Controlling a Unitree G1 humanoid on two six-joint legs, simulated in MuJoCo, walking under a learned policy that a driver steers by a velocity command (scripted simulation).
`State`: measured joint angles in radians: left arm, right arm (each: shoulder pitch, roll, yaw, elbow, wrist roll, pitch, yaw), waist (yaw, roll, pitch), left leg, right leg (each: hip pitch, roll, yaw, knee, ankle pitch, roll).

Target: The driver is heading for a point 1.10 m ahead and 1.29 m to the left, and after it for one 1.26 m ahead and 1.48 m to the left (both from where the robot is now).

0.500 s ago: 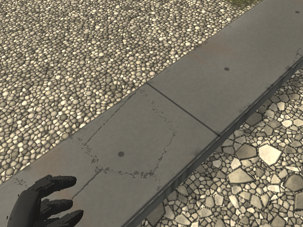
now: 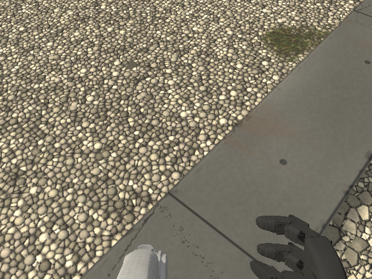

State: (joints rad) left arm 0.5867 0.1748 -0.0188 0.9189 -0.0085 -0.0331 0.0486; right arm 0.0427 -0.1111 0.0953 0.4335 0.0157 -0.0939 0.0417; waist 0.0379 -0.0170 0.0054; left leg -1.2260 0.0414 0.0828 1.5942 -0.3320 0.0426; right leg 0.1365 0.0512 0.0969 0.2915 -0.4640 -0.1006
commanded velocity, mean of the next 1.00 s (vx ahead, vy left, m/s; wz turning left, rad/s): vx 1.00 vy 0.00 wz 0.85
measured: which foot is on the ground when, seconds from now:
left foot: up 0.00-0.06, down 0.08-0.48, up 0.50-0.90, down 0.92-1.00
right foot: down 0.00-0.08, up 0.10-0.46, down 0.48-0.92, up 0.94-1.00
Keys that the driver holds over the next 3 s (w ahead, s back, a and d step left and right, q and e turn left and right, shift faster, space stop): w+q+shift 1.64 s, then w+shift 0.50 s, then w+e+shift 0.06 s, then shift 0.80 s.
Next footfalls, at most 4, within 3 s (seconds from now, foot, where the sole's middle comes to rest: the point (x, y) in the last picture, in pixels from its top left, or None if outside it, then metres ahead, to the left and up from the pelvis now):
0.08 left None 0.26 0.11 -0.65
0.48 right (202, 197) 0.71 0.01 -0.65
0.92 left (84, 149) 0.91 0.49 -0.65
1.32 right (58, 82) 1.31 0.70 -0.65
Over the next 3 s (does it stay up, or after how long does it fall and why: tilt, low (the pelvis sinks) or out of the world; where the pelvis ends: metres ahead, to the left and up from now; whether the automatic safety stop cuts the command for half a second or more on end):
stays up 1.00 1.66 0.12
